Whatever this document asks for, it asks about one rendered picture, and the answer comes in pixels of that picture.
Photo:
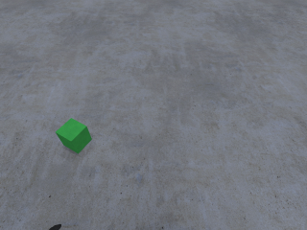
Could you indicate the carton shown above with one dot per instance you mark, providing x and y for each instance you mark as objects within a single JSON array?
[{"x": 74, "y": 135}]

